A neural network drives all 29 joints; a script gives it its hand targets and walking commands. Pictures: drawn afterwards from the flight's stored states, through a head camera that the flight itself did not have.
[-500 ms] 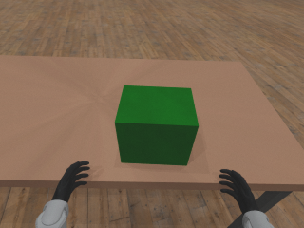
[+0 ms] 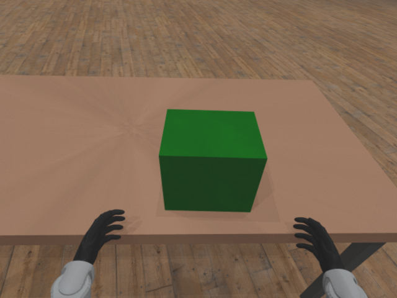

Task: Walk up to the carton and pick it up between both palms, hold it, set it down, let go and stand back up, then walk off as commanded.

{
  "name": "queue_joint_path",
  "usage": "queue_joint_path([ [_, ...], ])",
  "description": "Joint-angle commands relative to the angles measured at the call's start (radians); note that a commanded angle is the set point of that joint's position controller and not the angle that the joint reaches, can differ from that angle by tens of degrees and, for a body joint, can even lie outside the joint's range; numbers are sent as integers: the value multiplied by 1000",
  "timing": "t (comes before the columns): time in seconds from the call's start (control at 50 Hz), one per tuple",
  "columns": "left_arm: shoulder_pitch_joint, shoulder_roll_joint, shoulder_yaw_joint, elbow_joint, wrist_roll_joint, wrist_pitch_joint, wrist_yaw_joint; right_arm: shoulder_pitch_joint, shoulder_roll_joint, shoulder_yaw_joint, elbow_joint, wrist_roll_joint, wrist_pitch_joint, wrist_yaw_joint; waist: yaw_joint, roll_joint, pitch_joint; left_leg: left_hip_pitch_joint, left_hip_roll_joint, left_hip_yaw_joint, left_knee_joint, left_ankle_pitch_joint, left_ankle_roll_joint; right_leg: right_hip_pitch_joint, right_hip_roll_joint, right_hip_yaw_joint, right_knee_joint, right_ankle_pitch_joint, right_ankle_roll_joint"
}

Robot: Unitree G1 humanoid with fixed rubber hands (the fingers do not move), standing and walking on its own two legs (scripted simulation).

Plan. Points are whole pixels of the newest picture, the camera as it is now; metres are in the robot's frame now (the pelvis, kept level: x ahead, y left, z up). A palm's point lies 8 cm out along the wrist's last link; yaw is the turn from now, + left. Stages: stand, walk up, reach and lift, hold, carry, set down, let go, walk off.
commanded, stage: walk off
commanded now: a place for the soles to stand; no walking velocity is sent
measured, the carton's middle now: (209, 161) +0.43 -0.03 +0.05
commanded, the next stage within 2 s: none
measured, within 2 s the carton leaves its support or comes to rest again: neither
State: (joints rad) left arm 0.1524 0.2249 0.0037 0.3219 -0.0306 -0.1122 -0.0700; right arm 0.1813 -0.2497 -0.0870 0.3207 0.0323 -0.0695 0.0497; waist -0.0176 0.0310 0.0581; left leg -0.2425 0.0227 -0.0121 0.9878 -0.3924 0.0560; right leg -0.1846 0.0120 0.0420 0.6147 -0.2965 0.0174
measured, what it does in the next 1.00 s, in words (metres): walks backwards: left foot, then right foot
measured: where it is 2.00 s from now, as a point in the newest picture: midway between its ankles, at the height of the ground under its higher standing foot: outside the picture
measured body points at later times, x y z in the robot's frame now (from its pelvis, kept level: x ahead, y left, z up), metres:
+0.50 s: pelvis -0.07 +0.02 -0.02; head -0.03 +0.03 +0.43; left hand +0.24 +0.21 +0.01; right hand +0.03 -0.27 -0.10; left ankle -0.08 +0.11 -0.72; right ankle -0.07 -0.12 -0.68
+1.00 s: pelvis -0.11 -0.07 -0.01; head +0.01 -0.13 +0.42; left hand +0.12 +0.21 -0.06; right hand -0.04 -0.37 -0.15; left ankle -0.15 +0.13 -0.64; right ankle -0.06 -0.12 -0.72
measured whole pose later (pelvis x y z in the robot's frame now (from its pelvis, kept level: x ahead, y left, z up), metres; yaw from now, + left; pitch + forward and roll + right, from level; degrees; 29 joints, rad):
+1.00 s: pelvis -0.11 -0.07 -0.01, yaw -3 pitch -5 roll +5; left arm 0.03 0.37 0.07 0.47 -0.03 0.06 0.04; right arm 0.27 -0.38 -0.08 0.56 0.03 0.06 -0.04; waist -0.02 0.04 0.39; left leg -0.34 -0.09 -0.16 1.19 -0.47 0.02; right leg -0.34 0.10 0.08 0.78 -0.34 -0.10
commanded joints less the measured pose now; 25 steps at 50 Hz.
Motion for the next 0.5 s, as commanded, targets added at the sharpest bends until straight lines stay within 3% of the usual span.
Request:
queue_joint_path([
  [0.0,-67,412,136,25,62,105,82,64,-278,1,135,-36,87,-39,12,-216,162,-16,0,28,-144,-36,8,-441,-165,219,-212,48,-174],
  [0.02,-40,382,119,35,57,104,82,61,-271,10,139,-45,75,-39,17,-120,133,-38,9,2,-383,60,-16,-323,-125,175,-77,238,-140],
  [0.04,2,366,115,55,53,109,82,47,-249,17,151,-54,65,-39,36,-76,74,-22,8,-26,-490,74,-19,-239,-95,143,27,320,-125],
  [0.06,49,349,115,47,48,114,84,82,-270,12,146,-63,57,-42,40,-24,32,12,65,-111,-562,258,-19,-246,-45,85,157,280,-112],
  [0.08,36,328,114,26,46,114,88,67,-343,-6,140,-71,49,-46,30,180,29,87,226,-309,-555,704,-31,-401,23,8,280,-62,-69],
  [0.1,9,329,117,30,36,122,101,80,-364,-12,148,-81,53,-56,24,173,57,123,240,-335,-456,1067,-41,-473,40,31,355,-207,-66],
  [0.12,7,333,119,28,37,122,97,109,-388,-24,141,-87,51,-66,3,195,30,178,235,-315,-406,1223,-61,-503,39,50,373,-227,-68],
  [0.14,-5,360,126,18,32,132,98,77,-422,-30,132,-87,50,-70,1,227,63,62,254,-385,-482,1062,-47,-494,48,60,400,-237,-53],
  [0.16,-36,386,128,22,27,137,102,51,-439,-44,121,-84,50,-74,-10,212,88,39,223,-418,-501,961,-70,-515,57,103,437,-209,-50],
  [0.18,-34,373,130,19,31,149,101,36,-421,-49,119,-87,56,-80,4,153,113,43,200,-384,-483,980,-88,-511,57,121,442,-185,-49],
  [0.2,-35,360,134,32,31,162,98,46,-420,-54,139,-86,56,-84,13,130,132,44,187,-358,-480,904,-99,-509,62,135,452,-151,-54],
  [0.22,-22,363,136,47,34,164,101,47,-407,-51,134,-84,59,-82,15,101,119,43,175,-359,-489,833,-86,-496,68,121,470,-127,-57],
  [0.24,-30,359,143,37,29,177,100,55,-415,-57,133,-86,57,-85,15,108,121,39,177,-375,-494,783,-71,-492,76,139,505,-115,-54],
  [0.26,-23,365,146,37,37,181,106,56,-417,-62,124,-89,57,-82,8,107,107,7,202,-400,-531,675,-44,-466,80,130,525,-114,-49],
  [0.28,-45,371,150,39,33,177,106,72,-419,-62,124,-88,56,-86,-1,78,121,19,209,-434,-542,688,-47,-494,90,153,550,-130,-55],
  [0.3,-44,365,153,46,35,181,107,73,-406,-67,119,-90,53,-87,-2,42,102,-2,232,-451,-552,617,3,-447,101,162,605,-133,-50],
  [0.32,-53,373,151,44,34,181,109,68,-419,-59,125,-92,53,-86,2,45,108,10,229,-440,-557,570,8,-467,98,154,615,-114,-51],
  [0.36,-76,370,149,45,38,181,108,104,-414,-66,135,-85,53,-90,-6,4,123,34,249,-469,-546,623,27,-497,91,171,611,-113,-62],
  [0.4,-68,365,144,64,38,177,104,98,-431,-67,147,-88,56,-92,-8,-7,106,41,239,-433,-532,593,33,-446,77,156,544,-118,-59],
  [0.42,-59,363,141,60,38,178,98,82,-431,-67,139,-86,59,-90,-3,35,90,39,259,-447,-544,518,51,-417,59,136,501,-112,-60],
  [0.44,-68,354,140,57,40,171,99,80,-431,-68,139,-89,62,-87,-4,48,112,7,256,-406,-519,564,91,-384,47,121,454,-146,-61],
  [0.46,-77,345,143,52,42,164,94,78,-414,-59,139,-92,61,-85,5,4,107,-27,260,-394,-505,581,110,-344,42,108,388,-163,-68],
  [0.48,-54,349,140,56,40,155,89,59,-414,-58,124,-85,64,-82,16,36,93,-61,266,-327,-487,558,151,-279,23,48,309,-186,-78],
])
